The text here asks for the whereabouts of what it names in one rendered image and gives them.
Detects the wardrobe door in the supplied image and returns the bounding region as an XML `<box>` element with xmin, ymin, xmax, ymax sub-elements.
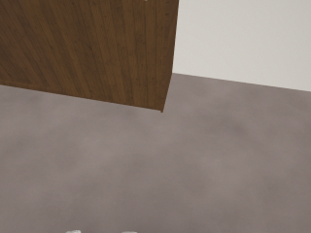
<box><xmin>0</xmin><ymin>0</ymin><xmax>65</xmax><ymax>89</ymax></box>
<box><xmin>22</xmin><ymin>0</ymin><xmax>166</xmax><ymax>109</ymax></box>

